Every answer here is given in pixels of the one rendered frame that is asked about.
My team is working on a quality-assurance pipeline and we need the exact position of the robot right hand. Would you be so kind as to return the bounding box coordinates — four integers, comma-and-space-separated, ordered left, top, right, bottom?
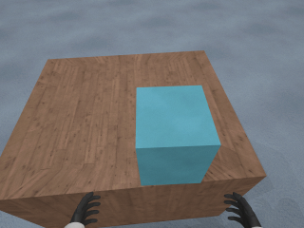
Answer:
224, 192, 262, 228

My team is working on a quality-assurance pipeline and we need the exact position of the carton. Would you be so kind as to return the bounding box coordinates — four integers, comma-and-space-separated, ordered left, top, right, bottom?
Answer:
135, 85, 221, 186

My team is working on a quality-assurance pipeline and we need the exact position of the pedestal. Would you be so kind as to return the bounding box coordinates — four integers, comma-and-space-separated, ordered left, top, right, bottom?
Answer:
0, 50, 267, 228

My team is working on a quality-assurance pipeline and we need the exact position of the robot left hand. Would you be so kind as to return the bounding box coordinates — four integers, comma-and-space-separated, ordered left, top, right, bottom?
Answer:
70, 191, 101, 226

